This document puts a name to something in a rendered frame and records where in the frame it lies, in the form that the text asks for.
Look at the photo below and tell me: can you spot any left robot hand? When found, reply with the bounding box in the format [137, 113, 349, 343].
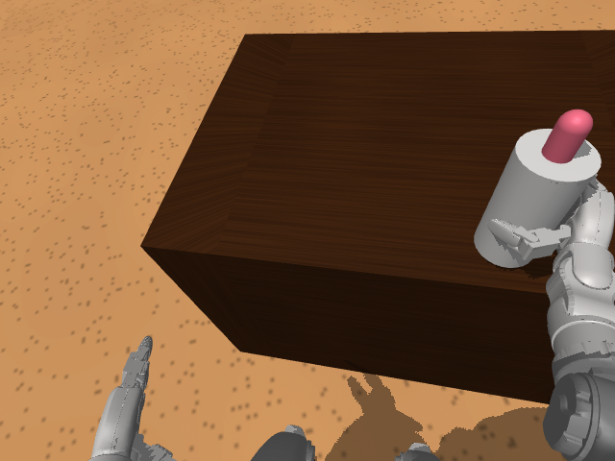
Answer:
[91, 336, 177, 461]

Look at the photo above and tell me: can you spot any bottle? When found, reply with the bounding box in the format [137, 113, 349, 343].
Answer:
[474, 109, 602, 268]

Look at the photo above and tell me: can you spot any right robot arm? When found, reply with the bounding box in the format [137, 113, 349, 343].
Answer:
[543, 243, 615, 461]

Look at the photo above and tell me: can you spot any right robot hand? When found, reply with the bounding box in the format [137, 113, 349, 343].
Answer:
[487, 174, 615, 260]

